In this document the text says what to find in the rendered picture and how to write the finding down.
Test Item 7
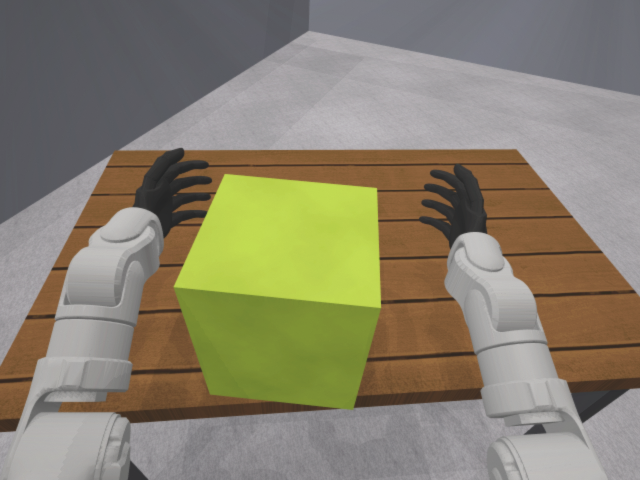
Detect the right robot upper arm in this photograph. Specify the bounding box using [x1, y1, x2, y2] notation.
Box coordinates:
[487, 432, 605, 480]

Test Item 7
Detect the table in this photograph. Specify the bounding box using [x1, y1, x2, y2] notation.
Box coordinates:
[0, 149, 640, 480]

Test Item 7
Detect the left robot hand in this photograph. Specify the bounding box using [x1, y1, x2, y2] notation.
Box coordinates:
[133, 148, 212, 238]

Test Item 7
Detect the right robot forearm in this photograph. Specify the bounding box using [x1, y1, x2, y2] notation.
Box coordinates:
[444, 232, 609, 480]

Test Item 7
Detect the carton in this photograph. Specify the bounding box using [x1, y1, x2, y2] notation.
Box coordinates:
[174, 174, 381, 410]

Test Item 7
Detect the left robot upper arm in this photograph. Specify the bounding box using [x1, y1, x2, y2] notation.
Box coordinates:
[7, 412, 131, 480]

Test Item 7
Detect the right robot hand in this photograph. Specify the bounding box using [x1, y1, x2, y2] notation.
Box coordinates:
[419, 163, 487, 250]

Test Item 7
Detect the left robot forearm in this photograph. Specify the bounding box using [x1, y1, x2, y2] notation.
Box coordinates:
[0, 207, 164, 480]

